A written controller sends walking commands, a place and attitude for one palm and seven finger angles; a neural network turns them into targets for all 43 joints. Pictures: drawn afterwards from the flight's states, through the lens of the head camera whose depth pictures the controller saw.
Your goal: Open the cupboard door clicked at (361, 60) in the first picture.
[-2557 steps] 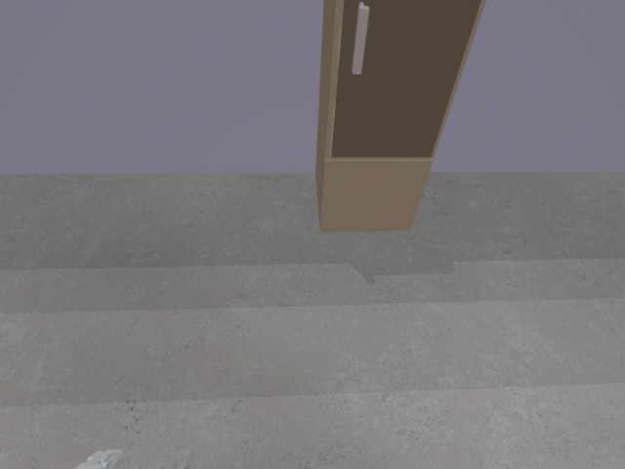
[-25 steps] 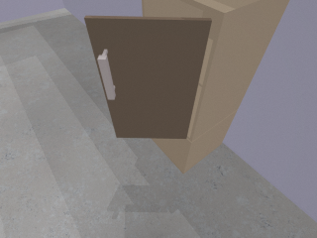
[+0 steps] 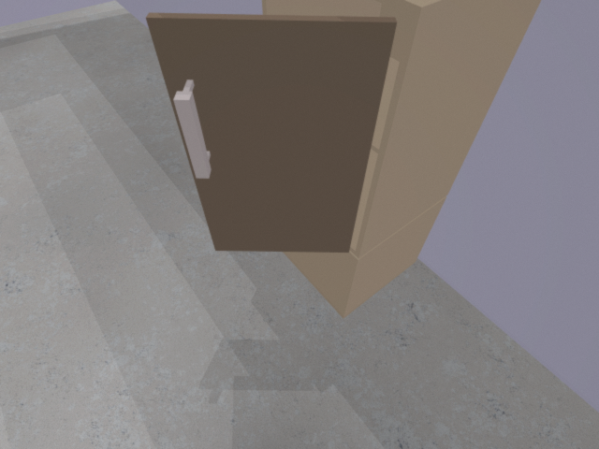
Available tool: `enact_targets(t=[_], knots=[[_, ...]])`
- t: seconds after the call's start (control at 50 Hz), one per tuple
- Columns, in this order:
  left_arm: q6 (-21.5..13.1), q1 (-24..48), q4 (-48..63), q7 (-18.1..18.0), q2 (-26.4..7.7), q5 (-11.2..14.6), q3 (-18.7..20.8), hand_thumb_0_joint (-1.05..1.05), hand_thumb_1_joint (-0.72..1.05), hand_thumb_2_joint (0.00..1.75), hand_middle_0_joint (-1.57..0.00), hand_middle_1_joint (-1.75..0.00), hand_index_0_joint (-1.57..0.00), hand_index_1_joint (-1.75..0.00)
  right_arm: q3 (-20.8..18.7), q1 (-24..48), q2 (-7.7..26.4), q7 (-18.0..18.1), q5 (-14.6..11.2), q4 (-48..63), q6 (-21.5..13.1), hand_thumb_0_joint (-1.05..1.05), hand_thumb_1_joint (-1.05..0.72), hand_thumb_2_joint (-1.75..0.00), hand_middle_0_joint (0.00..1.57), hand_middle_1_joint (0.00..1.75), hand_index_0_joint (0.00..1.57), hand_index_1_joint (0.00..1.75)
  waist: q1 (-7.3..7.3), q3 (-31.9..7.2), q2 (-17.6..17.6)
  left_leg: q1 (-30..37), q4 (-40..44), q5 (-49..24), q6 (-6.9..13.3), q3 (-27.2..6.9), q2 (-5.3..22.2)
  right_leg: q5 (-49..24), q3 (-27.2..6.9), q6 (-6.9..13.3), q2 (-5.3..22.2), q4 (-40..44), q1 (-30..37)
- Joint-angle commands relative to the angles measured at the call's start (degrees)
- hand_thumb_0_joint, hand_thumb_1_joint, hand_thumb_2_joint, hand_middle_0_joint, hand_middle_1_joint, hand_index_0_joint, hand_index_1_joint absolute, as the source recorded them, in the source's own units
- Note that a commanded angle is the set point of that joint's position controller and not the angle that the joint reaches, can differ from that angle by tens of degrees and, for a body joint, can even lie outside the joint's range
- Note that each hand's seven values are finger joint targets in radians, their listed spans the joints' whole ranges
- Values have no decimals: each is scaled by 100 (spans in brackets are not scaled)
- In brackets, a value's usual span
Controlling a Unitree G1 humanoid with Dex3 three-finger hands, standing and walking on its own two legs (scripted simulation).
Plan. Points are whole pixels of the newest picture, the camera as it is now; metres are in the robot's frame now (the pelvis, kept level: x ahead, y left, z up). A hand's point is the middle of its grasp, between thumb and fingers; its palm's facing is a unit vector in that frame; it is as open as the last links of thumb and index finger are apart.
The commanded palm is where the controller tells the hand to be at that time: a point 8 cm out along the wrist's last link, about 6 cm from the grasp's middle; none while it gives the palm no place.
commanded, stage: look again from close up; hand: left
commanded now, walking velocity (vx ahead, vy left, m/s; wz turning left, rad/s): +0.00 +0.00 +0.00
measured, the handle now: (196, 131) +0.60 +0.20 +0.07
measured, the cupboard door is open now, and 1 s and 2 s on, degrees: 51 51 51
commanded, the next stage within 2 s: raise the hand with hooked fingers in 0.40 s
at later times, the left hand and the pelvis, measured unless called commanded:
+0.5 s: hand out of the picture +0.03 +0.17 -0.18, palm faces -0.01 -0.98 -0.20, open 7.4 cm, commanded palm +0.11 +0.21 -0.07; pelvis +0.01 -0.01 +0.00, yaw -1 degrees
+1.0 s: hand out of the picture +0.12 +0.18 -0.04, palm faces +0.16 -0.99 -0.04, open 9.0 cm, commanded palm +0.14 +0.23 -0.02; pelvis -0.04 -0.05 -0.07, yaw +3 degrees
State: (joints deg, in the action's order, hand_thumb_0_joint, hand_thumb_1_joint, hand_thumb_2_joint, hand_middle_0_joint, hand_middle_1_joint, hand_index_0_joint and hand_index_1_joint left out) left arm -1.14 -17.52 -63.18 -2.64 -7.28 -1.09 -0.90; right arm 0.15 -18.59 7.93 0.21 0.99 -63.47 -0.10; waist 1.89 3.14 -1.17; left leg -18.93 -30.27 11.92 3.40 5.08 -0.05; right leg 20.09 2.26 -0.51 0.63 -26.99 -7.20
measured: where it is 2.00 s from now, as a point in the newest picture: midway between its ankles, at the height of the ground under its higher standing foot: outside the picture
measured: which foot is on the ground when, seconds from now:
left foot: down 0.00-1.00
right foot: down 0.00-1.00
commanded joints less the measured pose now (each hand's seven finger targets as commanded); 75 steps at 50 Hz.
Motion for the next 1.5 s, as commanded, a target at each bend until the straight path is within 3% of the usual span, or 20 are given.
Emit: enact_targets(t=[0.0, 0.14, 0.46, 0.48, 0.5, 0.52, 0.54, 0.56, 0.58, 0.64, 0.72, 0.76, 0.82, 0.96, 1.06, 1.18, 1.24, 1.28, 1.38, 1.48], knots=[[-120, -475, 243, -46, -532, 35, 85, 0, 90, 90, -20, -30, -20, -30, -86, -258, 624, 72, 10, 433, -157, 0, -90, -90, 20, 30, 20, 30, -91, -459, 5, 581, 395, -562, 31, -918, 644, -507, -354, 385, 342, 174, -483], [-67, -403, 290, -47, -599, 14, 87, 0, 90, 90, -20, -30, -20, -30, -77, -81, 677, 95, -17, 369, -168, 0, -90, -90, 20, 30, 20, 30, -141, 181, 313, 492, 544, -710, 24, -785, 622, -635, -425, 287, 394, 240, -786], [-45, -352, 376, -10, -1004, 3, 150, 0, 90, 90, -20, -30, -20, -30, -128, 493, 966, 125, -40, 383, -195, 0, -90, -90, 20, 30, 20, 30, -213, -232, 181, 979, 483, -1209, -13, -589, 654, -1516, -587, 243, 527, 413, -527], [-102, -624, 339, -206, -775, -83, 106, 0, 90, 90, -20, -30, -20, -30, -115, 664, 960, 97, -61, 783, -179, 0, -90, -90, 20, 30, 20, 30, -242, 225, 210, 700, -507, -1709, -151, -560, 731, -2713, -943, 120, 684, 656, -937], [-1236, 3452, 9495, -250, -2327, 1072, 1083, 0, 88, 89, -20, -32, -20, -32, -387, 279, 1792, 271, -348, 2658, -974, 0, -90, -90, 20, 30, 20, 30, 415, -2816, -1003, 2410, 184, -2428, -163, -660, 165, -2862, -7, 265, 204, -153, -759], [-962, 793, 8171, -447, -1763, 654, 891, 0, 85, 88, -20, -33, -20, -33, -44, 677, 1178, 471, -329, 2326, -1590, 0, -90, -90, 20, 30, 20, 30, -221, -2757, -2198, 3497, 635, -3092, -206, -948, 581, -1342, 128, 291, -51, -997, -1250], [-662, 568, 7883, -683, -1496, 683, 679, 0, 83, 87, -21, -34, -21, -34, -150, 740, 1124, 513, -349, 1986, -1752, 0, -90, -90, 20, 30, 20, 30, -104, -2425, -1776, 2671, 723, -2412, -496, -967, 508, -439, 185, 236, -59, -1199, -1485], [-73, -1339, 6093, -557, 158, 852, -222, 0, 81, 86, -21, -36, -21, -36, -146, 504, 915, 402, -425, 1939, -1734, 0, -90, -90, 20, 30, 20, 30, 81, -1324, -1155, 2169, 832, -1890, -306, -996, 510, -153, 222, 185, -52, -1231, -1935], [-303, -47, 7372, -439, -326, 1111, 168, 0, 78, 85, -21, -37, -21, -37, -262, 596, 1184, 364, -407, 2451, -1696, 0, -90, -90, 20, 30, 20, 30, 32, -796, -748, 1466, 726, -1204, -296, -1003, 471, -160, 250, 165, 6, -914, -1810], [-1092, -897, 5591, 118, -700, 1077, 927, 0, 71, 82, -21, -42, -21, -42, -390, 816, 1298, 383, -287, 2815, -1628, 0, -90, -90, 20, 30, 20, 30, -18, 193, 1179, -270, -231, 348, -249, -718, 83, 88, 323, 160, -78, -152, -2327], [-2683, -1958, 4939, 1680, -597, 1402, 1297, 0, 62, 78, -22, -48, -22, -48, -581, 1201, 1359, 140, -103, 3269, -1491, 0, -90, -90, 20, 30, 20, 30, -568, -1130, 1850, -1346, -1611, -734, -345, -482, -9, -1794, 273, 124, -138, -1880, -2772], [-2977, -1618, 4771, 2438, -961, 1627, 1572, 0, 57, 76, -22, -51, -22, -51, -605, 1326, 1422, 41, -190, 3602, -1481, 0, -90, -90, 20, 30, 20, 30, -621, -1418, 841, -1613, -1943, -436, -372, -378, -100, -1720, -42, 167, 0, -2130, -2789], [-2778, -754, 5941, 2719, -1568, 1973, 2074, 0, 50, 73, -23, -55, -23, -55, -547, 1412, 1399, 137, -301, 4149, -1447, 0, -90, -90, 20, 30, 20, 30, -611, -2070, -188, -1552, -2191, 107, -260, -208, -153, -556, -410, 116, 29, -1905, -2862], [-3588, 1522, 8217, 2085, -1757, 2039, 1681, 0, 34, 66, -24, -66, -24, -66, -333, 810, 1262, 527, -216, 3838, -1666, 0, -90, -90, 20, 30, 20, 30, 122, -1870, -643, -1479, -2605, 928, -89, -629, 191, 1264, -811, 157, -140, -1650, -3824], [-2785, 1260, 6649, 2620, -1903, 2011, 1408, 0, 22, 61, -25, -74, -25, -74, -192, 799, 1471, 669, -376, 3610, -1725, 0, -90, -90, 20, 30, 20, 30, 251, -1074, -202, -1952, -2534, 1123, -63, -740, 193, 1494, -975, 1, -110, -1277, -3793], [-1248, 702, 6088, 2763, -2625, 2418, 2766, 0, 8, 55, -26, -82, -26, -82, -159, 933, 1405, 653, -378, 3981, -1462, 0, -90, -90, 20, 30, 20, 30, -513, -1929, 171, -1632, -2107, 275, -134, -729, 92, -91, -1058, -227, 187, -1116, -2329], [-1566, 602, 6565, 2426, -2526, 2597, 3145, 0, 1, 52, -26, -87, -26, -87, -181, 843, 1282, 545, -321, 3995, -1479, 0, -90, -90, 20, 30, 20, 30, -659, -2201, 171, -1237, -1876, -363, -170, -737, 110, -1421, -665, -237, 45, -1445, -2040], [-1907, 536, 6746, 2321, -2227, 2495, 2880, 0, -3, 50, -27, -90, -27, -90, -244, 699, 1295, 467, -321, 3949, -1530, 0, -90, -90, 20, 30, 20, 30, -512, -2141, 101, -900, -1764, -573, -150, -642, 102, -1794, -367, -191, -107, -1585, -2357], [-2162, 943, 6496, 2566, -1895, 2214, 2093, 0, -15, 45, -27, -98, -27, -98, -300, 480, 1488, 396, -343, 3842, -1624, 0, -90, -90, 20, 30, 20, 30, -125, -1757, -81, -640, -1650, -258, -89, -695, 115, -851, -24, -19, -308, -1611, -3096], [-1935, 1437, 6935, 2723, -2465, 2270, 2421, 0, -27, 40, -28, -105, -28, -105, -291, 487, 1595, 503, -396, 3891, -1705, 0, -90, -90, 20, 30, 20, 30, -231, -2316, -516, 25, -1299, -142, -120, -855, 171, -388, 101, 130, -323, -1486, -2949]])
